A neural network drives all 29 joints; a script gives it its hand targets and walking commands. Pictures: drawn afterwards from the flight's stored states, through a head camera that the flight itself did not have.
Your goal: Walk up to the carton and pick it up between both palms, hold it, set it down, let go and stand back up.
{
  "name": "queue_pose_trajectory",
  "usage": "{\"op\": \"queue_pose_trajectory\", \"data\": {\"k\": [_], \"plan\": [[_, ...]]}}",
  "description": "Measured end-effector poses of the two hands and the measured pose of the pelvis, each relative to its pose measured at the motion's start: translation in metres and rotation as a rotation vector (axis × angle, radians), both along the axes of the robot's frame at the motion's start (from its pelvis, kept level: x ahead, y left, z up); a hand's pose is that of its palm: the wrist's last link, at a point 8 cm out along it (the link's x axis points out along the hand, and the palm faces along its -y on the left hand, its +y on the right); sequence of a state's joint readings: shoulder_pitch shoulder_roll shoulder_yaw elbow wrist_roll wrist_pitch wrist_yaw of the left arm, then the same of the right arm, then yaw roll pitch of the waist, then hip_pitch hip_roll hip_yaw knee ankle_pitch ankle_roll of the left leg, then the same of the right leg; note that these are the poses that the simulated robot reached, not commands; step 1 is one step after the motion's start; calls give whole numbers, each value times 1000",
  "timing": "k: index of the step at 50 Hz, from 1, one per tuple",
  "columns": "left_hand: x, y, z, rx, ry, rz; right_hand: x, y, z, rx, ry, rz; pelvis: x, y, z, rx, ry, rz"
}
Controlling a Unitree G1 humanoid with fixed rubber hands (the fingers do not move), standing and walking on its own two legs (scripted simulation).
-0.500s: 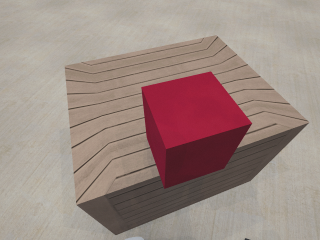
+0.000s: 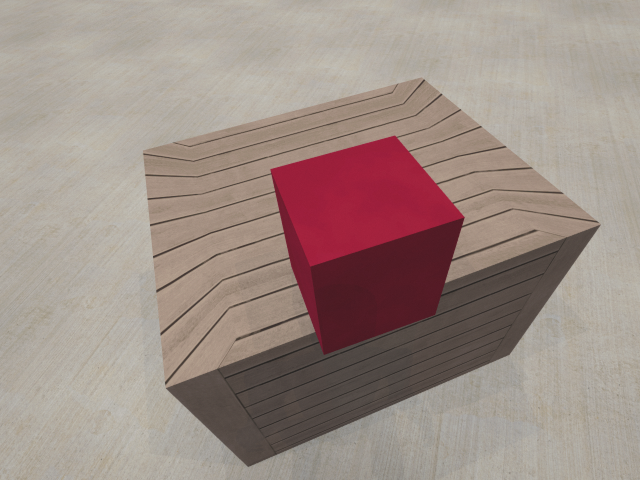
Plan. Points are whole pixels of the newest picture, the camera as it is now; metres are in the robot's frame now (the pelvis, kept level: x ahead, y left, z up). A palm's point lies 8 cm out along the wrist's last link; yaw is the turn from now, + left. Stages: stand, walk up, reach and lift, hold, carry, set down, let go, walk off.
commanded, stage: walk up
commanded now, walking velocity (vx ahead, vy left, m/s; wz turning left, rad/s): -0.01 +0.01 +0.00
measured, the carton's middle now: (358, 247) +0.46 -0.04 -0.02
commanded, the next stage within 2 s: none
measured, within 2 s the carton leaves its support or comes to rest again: neither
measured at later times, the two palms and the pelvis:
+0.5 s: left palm out of the picture -0.02 +0.23 -0.15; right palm out of the picture -0.01 -0.19 -0.14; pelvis +0.00 +0.01 +0.00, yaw +1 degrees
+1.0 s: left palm out of the picture +0.12 +0.10 -0.11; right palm out of the picture +0.11 -0.42 -0.14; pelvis +0.07 -0.15 +0.00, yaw +11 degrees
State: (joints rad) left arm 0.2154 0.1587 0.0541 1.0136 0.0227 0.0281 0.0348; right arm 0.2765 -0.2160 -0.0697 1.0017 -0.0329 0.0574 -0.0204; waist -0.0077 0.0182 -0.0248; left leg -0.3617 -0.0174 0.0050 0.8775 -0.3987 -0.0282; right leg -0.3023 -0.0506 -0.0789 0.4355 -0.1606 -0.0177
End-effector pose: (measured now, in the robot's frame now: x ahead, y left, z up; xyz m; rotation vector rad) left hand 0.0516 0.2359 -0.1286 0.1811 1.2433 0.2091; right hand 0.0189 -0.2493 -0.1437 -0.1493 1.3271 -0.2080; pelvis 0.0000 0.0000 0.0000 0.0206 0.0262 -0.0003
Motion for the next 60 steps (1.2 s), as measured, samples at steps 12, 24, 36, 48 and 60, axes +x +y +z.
{"op": "queue_pose_trajectory", "data": {"k": [12,24,36,48,60], "plan": [[-48,2,-23,-110,77,47,-51,60,7,55,69,0,-9,15,1,-7,-30,-8],[-76,-9,-17,-94,167,63,-33,57,-1,70,52,17,-2,14,2,-19,-47,0],[1,-21,-17,-50,60,78,-55,-76,45,-172,275,49,27,-53,4,-77,23,140],[79,-126,9,3,-89,78,64,-174,9,-109,117,127,67,-141,0,-2,4,196],[-5,-127,33,131,16,240,167,-146,-6,62,-59,290,68,-152,6,48,-17,228]]}}
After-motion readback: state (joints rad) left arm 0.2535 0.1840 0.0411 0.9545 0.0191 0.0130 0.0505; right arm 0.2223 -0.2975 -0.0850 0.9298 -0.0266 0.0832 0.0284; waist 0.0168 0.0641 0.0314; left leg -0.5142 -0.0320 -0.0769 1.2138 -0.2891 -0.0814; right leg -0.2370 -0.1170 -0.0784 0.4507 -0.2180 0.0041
